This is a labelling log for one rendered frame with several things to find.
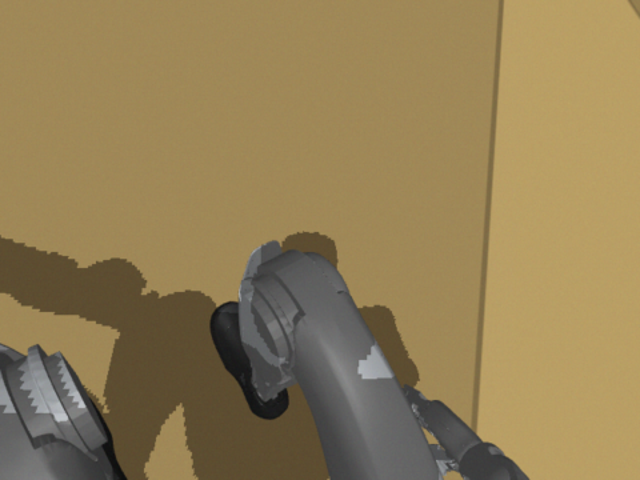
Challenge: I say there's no left robot foot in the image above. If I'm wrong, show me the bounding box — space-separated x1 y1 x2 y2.
88 396 127 480

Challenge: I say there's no right robot arm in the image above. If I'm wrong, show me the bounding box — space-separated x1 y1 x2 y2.
458 442 530 480

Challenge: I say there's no right robot hand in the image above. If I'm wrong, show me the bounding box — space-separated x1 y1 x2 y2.
402 384 483 476

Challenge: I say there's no right robot foot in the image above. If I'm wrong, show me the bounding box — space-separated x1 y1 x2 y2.
210 302 289 420

